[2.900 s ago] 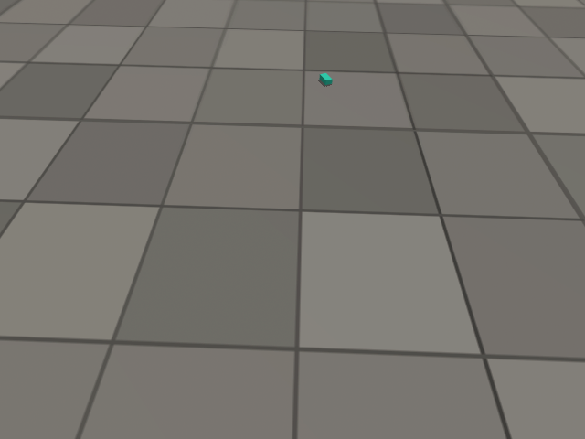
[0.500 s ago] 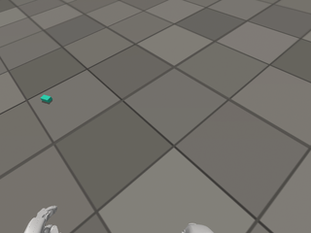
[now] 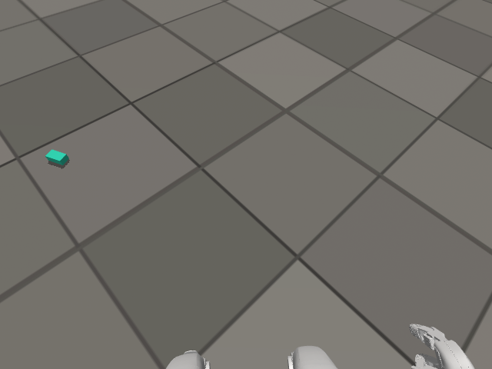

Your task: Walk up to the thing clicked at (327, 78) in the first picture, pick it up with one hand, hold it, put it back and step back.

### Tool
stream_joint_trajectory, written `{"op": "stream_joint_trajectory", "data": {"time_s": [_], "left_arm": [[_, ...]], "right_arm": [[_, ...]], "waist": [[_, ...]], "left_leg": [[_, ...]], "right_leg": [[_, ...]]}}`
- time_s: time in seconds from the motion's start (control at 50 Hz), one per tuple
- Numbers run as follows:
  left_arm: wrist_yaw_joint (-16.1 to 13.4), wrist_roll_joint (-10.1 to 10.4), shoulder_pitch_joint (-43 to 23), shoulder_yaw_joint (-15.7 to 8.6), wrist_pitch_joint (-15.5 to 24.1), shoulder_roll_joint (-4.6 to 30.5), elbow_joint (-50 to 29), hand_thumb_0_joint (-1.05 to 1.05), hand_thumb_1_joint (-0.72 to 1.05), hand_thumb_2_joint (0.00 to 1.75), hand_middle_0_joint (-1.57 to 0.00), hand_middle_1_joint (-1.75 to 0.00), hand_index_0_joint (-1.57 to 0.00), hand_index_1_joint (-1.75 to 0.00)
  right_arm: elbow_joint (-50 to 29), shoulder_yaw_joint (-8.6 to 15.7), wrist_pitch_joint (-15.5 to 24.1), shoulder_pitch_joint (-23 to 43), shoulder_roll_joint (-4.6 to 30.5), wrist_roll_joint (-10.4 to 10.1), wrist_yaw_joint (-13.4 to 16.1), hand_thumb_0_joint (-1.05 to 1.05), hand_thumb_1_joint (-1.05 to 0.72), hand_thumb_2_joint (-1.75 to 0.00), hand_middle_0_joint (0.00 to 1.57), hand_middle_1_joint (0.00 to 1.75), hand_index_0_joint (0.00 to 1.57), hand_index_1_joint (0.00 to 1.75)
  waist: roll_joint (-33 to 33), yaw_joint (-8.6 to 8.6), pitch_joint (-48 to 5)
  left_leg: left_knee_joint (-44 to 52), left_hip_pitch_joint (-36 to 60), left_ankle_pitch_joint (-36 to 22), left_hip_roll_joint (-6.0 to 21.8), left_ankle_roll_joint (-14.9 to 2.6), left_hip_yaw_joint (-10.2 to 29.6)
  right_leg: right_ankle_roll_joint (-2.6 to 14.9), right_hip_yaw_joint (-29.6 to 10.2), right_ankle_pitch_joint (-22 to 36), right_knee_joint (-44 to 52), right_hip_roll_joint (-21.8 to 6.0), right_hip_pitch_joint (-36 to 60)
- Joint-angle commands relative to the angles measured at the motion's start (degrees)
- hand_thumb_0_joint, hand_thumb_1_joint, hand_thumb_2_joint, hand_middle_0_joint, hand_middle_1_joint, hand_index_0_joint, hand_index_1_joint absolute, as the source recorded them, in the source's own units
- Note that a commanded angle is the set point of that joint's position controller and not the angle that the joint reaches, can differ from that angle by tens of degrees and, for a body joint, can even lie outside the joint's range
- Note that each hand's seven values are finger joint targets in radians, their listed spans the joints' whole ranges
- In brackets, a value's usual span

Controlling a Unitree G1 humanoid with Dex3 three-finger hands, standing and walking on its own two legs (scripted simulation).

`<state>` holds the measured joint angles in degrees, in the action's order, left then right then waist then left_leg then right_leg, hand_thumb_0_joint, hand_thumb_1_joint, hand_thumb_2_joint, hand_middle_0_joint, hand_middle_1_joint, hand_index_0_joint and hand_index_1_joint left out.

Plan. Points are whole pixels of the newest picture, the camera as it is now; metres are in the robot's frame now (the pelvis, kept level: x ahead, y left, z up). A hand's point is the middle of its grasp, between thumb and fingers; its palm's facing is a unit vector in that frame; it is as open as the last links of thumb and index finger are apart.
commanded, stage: walk up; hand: left
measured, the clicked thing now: (57, 157) +1.12 +0.91 -0.74
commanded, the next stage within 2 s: none
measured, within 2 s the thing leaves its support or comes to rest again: neither
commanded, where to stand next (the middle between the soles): +0.63 +0.80 m, yaw -16 degrees
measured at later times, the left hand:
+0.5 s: hand (14, 287) +0.27 +0.41 -0.09, palm faces -0.05 -0.82 -0.56, open 7.4 cm
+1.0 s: hand out of the picture +0.42 +0.57 -0.13, palm faces -0.24 -0.83 -0.51, open 7.4 cm
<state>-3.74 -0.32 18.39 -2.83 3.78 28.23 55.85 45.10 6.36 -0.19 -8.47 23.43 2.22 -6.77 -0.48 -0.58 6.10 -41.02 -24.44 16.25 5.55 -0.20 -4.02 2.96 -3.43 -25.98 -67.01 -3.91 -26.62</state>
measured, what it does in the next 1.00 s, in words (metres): walks ahead: right foot, then left foot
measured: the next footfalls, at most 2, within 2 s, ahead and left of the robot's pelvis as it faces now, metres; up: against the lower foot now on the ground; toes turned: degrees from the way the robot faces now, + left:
right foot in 0.30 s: +0.24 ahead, -0.02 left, +0.00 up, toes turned -11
left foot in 0.70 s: +0.34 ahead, +0.39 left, +0.00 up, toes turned -3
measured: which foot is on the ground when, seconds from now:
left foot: down 0.00-0.32, up 0.34-0.68, down 0.70-1.00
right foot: up 0.00-0.28, down 0.30-0.72, up 0.74-1.00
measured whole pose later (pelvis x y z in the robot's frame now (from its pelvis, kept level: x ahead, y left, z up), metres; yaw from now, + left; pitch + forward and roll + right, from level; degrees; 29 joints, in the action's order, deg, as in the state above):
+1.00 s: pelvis +0.30 +0.29 +0.00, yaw -10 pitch -1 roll +0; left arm -4.0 0.5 15.4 -2.1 4.5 24.9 55.0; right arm 45.1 5.8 -3.0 -17.4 24.7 3.7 -4.7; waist -1.6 -4.9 6.4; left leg -37.4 -15.2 21.2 1.3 -2.7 -8.0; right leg 1.7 5.9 -22.2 -51.3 -0.9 -30.8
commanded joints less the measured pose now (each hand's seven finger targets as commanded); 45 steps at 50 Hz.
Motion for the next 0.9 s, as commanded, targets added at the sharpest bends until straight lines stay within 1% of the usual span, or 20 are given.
{"op": "stream_joint_trajectory", "data": {"time_s": [0.0, 0.04, 0.14, 0.2, 0.26, 0.28, 0.3, 0.32, 0.34, 0.42, 0.48, 0.62, 0.68, 0.7, 0.72, 0.74, 0.76, 0.78, 0.82, 0.88], "left_arm": [[-0.2, 1.9, 5.0, -2.9, 1.8, 11.6, -1.8, 0.0, 0.9, 0.9, -0.2, -0.3, -0.2, -0.3], [-0.2, 1.5, 6.3, -2.6, 1.2, 9.7, -1.2, 0.0, 0.9, 0.9, -0.2, -0.3, -0.2, -0.3], [0.1, 1.2, -0.8, -2.6, 0.9, 7.8, -4.4, 0.0, 0.9, 0.9, -0.2, -0.3, -0.2, -0.3], [0.1, 1.1, -0.9, -2.9, 1.0, 7.3, -4.8, 0.0, 0.9, 0.9, -0.2, -0.3, -0.2, -0.3], [-0.7, 0.4, 10.6, -5.1, 1.3, 10.3, -1.8, 0.0, 0.9, 0.9, -0.2, -0.3, -0.2, -0.3], [-1.4, -0.1, 14.5, -6.4, 1.4, 13.6, -1.6, 0.0, 0.9, 0.9, -0.2, -0.3, -0.2, -0.3], [-2.0, -0.1, 12.7, -6.5, 1.3, 16.1, -3.9, 0.0, 0.9, 0.9, -0.2, -0.3, -0.2, -0.3], [-2.5, 0.5, 6.7, -6.0, 1.2, 15.4, -6.1, 0.0, 0.9, 0.9, -0.2, -0.3, -0.2, -0.3], [-3.2, 0.9, 2.7, -6.3, 1.1, 16.2, -7.4, 0.0, 0.9, 0.9, -0.2, -0.3, -0.2, -0.3], [-2.4, 0.2, -0.3, -5.2, 2.5, 12.8, -7.6, 0.0, 0.9, 0.9, -0.2, -0.3, -0.2, -0.3], [-1.7, -0.5, -1.3, -5.6, 3.2, 13.6, -7.6, 0.0, 0.9, 0.9, -0.2, -0.3, -0.2, -0.3], [-1.4, -1.8, -3.6, -6.7, 3.2, 18.3, -8.0, 0.0, 0.9, 0.9, -0.2, -0.3, -0.2, -0.3], [-1.6, -1.9, -6.7, -5.6, 2.0, 16.0, -8.2, 0.0, 0.9, 0.9, -0.2, -0.3, -0.2, -0.3], [-1.7, -1.7, -3.9, -4.0, 1.4, 11.0, -7.9, 0.0, 0.9, 0.9, -0.2, -0.3, -0.2, -0.3], [-1.9, -0.8, -0.1, -2.1, 1.0, 5.0, -8.1, 0.0, 0.9, 0.9, -0.2, -0.3, -0.2, -0.3], [-3.1, -0.1, -1.3, -2.7, 1.0, 8.8, -7.0, 0.0, 0.9, 0.9, -0.2, -0.3, -0.2, -0.3], [-3.3, -0.2, -0.8, -2.9, 1.1, 11.1, -6.0, 0.0, 0.9, 0.9, -0.2, -0.3, -0.2, -0.3], [-3.1, 0.5, -2.8, -3.1, 1.2, 13.0, -4.7, 0.0, 0.9, 0.9, -0.2, -0.3, -0.2, -0.3], [-2.4, 1.3, 1.7, -3.7, 1.4, 13.4, -1.9, 0.0, 0.9, 0.9, -0.2, -0.3, -0.2, -0.3], [-1.8, 1.3, 2.5, -2.9, 1.9, 10.4, -1.7, 0.0, 0.9, 0.9, -0.2, -0.3, -0.2, -0.3]], "right_arm": [[-3.8, 4.4, 1.5, -2.6, 15.0, -0.3, 2.4, 0.0, -0.9, -0.9, 0.2, 0.3, 0.2, 0.3], [-4.0, 4.0, 1.8, -3.2, 13.7, -0.1, 2.6, 0.0, -0.9, -0.9, 0.2, 0.3, 0.2, 0.3], [-5.1, 3.5, 1.3, -4.9, 12.4, 1.4, 2.4, 0.0, -0.9, -0.9, 0.2, 0.3, 0.2, 0.3], [-6.6, 3.1, 0.5, -2.8, 11.4, 1.8, 2.2, 0.0, -0.9, -0.9, 0.2, 0.3, 0.2, 0.3], [-8.7, 2.1, -0.1, -0.2, 10.0, 1.4, 1.8, 0.0, -0.9, -0.9, 0.2, 0.3, 0.2, 0.3], [-8.7, 1.8, -0.2, -3.1, 8.7, 1.2, 1.9, 0.0, -0.9, -0.9, 0.2, 0.3, 0.2, 0.3], [-8.0, 1.7, -0.9, -7.9, 9.0, 1.4, 2.0, 0.0, -0.9, -0.9, 0.2, 0.3, 0.2, 0.3], [-6.4, 2.9, -2.0, -10.5, 13.7, 1.8, 2.4, 0.0, -0.9, -0.9, 0.2, 0.3, 0.2, 0.3], [-6.3, 3.7, -2.4, -9.0, 15.9, 2.2, 2.8, 0.0, -0.9, -0.9, 0.2, 0.3, 0.2, 0.3], [-3.3, 3.3, -2.5, -7.9, 14.4, 1.1, 1.7, 0.0, -0.9, -0.9, 0.2, 0.3, 0.2, 0.3], [-2.9, 3.1, -3.5, -8.3, 12.3, 1.1, 0.7, 0.0, -0.9, -0.9, 0.2, 0.3, 0.2, 0.3], [-4.3, 3.9, -3.2, -3.5, 12.7, 1.0, -0.7, 0.0, -0.9, -0.9, 0.2, 0.3, 0.2, 0.3], [-0.4, 5.6, -3.0, -13.9, 14.5, 1.6, 0.4, 0.0, -0.9, -0.9, 0.2, 0.3, 0.2, 0.3], [0.9, 6.4, -2.6, -18.7, 16.6, 2.2, 1.0, 0.0, -0.9, -0.9, 0.2, 0.3, 0.2, 0.3], [-0.5, 6.8, -2.0, -16.8, 21.6, 2.5, 1.6, 0.0, -0.9, -0.9, 0.2, 0.3, 0.2, 0.3], [-1.6, 7.4, -1.7, -11.0, 25.7, 0.6, 2.2, 0.0, -0.9, -0.9, 0.2, 0.3, 0.2, 0.3], [-3.2, 7.3, -1.7, -7.5, 25.1, 0.3, 2.5, 0.0, -0.9, -0.9, 0.2, 0.3, 0.2, 0.3], [-3.8, 5.9, -1.6, -6.0, 20.4, 0.8, 2.7, 0.0, -0.9, -0.9, 0.2, 0.3, 0.2, 0.3], [-4.3, 4.4, -1.2, -4.1, 16.8, 1.2, 3.2, 0.0, -0.9, -0.9, 0.2, 0.3, 0.2, 0.3], [-4.5, 3.6, -1.0, -5.2, 14.9, 1.4, 3.2, 0.0, -0.9, -0.9, 0.2, 0.3, 0.2, 0.3]], "waist": [[-12.4, -2.3, -6.8], [-11.5, -2.11, -7.9], [-9.8, -3.11, -3.5], [-6.2, -1.7, -3.2], [4.3, 5.7, -9.2], [12.5, 7.78, -12.0], [14.0, 5.27, -13.5], [3.7, 2.95, -10.8], [4.6, 2.41, -9.2], [2.3, 0.08, -4.6], [5.2, -0.83, -2.6], [10.6, -1.09, -3.9], [1.9, -7.91, -9.0], [-9.6, -10.26, -9.9], [-25.0, -8.19, -6.4], [-24.0, -6.52, -6.1], [-22.9, -4.92, -4.4], [-16.3, -5.35, -1.6], [-14.5, -2.62, -1.4], [-14.0, -2.63, -3.7]], "left_leg": [[22.1, 15.3, -5.8, 7.6, -4.18, 11.3], [21.1, 18.3, -14.5, 7.5, -6.79, 9.0], [25.0, 14.1, -15.6, 8.5, -9.4, 5.8], [22.4, 9.4, -12.0, 7.8, -8.52, 4.5], [2.8, -0.3, -18.6, 3.1, -2.99, -1.3], [-11.6, -8.7, -3.7, -2.1, 0.98, -2.7], [-22.3, -16.8, 15.6, -4.9, 3.11, 3.9], [-27.6, -18.5, 15.9, -2.9, 4.78, 10.5], [-32.2, -19.8, 14.6, -0.3, 4.82, 12.0], [-27.0, -11.7, 4.4, -0.7, 1.87, 12.3], [-22.5, -7.9, 0.9, 0.9, 1.92, 9.7], [-4.5, 3.6, -0.6, 3.2, 1.06, 3.8], [2.8, 19.3, 4.1, -1.5, -0.24, -0.3], [10.2, 23.2, 11.3, -0.3, -1.94, 5.8], [22.4, 20.5, 16.3, 11.8, -3.04, 26.9], [29.1, 17.2, 24.1, 15.3, -7.3, 35.7], [29.3, 14.4, 26.9, 17.1, -10.55, 36.7], [26.3, 11.2, 20.5, 13.4, -9.37, 27.7], [20.1, 11.6, 9.7, 8.8, -9.76, 17.6], [15.0, 16.3, -14.6, 7.4, -12.1, 11.9]], "right_leg": [[-0.28, 0.0, 8.4, 2.0, -1.0, -10.5], [-1.67, 2.1, 9.0, 6.0, 0.0, -9.3], [-1.96, 7.4, 11.1, 19.8, -0.1, -4.4], [-0.75, 8.1, 15.0, 25.7, 0.4, 5.1], [1.3, 5.6, 19.2, 37.6, -0.3, 28.6], [4.99, -6.8, 11.1, 43.7, -7.3, 36.6], [9.13, -28.1, 2.5, 47.8, -20.9, 38.2], [14.06, -34.0, -5.2, 48.9, -25.2, 31.9], [17.33, -37.5, -10.9, 51.2, -27.2, 27.4], [8.4, -11.7, 6.2, 49.1, -13.5, 14.7], [7.6, -3.0, 10.9, 46.9, -10.1, 7.4], [7.04, 0.3, 2.7, 42.8, -9.1, 0.0], [4.25, 3.4, 2.8, 26.2, -7.1, -7.1], [2.01, 6.5, 2.4, 11.0, -2.4, -11.2], [-0.5, 5.7, -9.9, -0.7, 7.4, -21.3], [1.21, 1.1, -7.5, -5.9, 5.6, -21.4], [1.28, 1.1, -4.6, -7.6, 2.6, -21.1], [0.24, 0.5, -1.5, -5.4, 1.8, -19.6], [0.03, 1.1, 2.0, -0.4, 0.4, -16.0], [-1.84, 5.7, 1.9, 11.0, 1.3, -10.7]]}}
